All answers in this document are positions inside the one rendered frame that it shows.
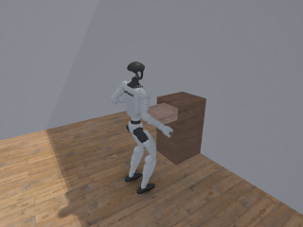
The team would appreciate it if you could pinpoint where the robot left forearm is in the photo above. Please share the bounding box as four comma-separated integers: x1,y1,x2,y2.
118,96,125,103

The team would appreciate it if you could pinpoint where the robot left upper arm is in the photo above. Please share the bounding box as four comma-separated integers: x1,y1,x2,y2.
111,80,130,104

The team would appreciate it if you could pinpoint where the robot right shin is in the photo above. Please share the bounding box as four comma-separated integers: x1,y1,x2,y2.
141,158,156,189

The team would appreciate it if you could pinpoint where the robot left thigh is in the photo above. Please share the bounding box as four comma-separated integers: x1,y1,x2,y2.
126,124,144,156

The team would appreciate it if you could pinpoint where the drawer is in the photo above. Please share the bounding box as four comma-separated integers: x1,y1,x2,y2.
148,103,178,125

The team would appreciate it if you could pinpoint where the robot right upper arm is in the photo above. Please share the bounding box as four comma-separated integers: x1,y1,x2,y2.
139,88,152,122

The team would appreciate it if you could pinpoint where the right robot hand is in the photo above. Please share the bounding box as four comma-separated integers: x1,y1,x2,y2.
162,126,173,138

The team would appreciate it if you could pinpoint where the robot right forearm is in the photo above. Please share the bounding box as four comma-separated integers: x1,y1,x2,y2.
145,114,166,131

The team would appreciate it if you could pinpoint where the cabinet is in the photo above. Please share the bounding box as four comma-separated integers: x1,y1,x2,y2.
156,92,206,165

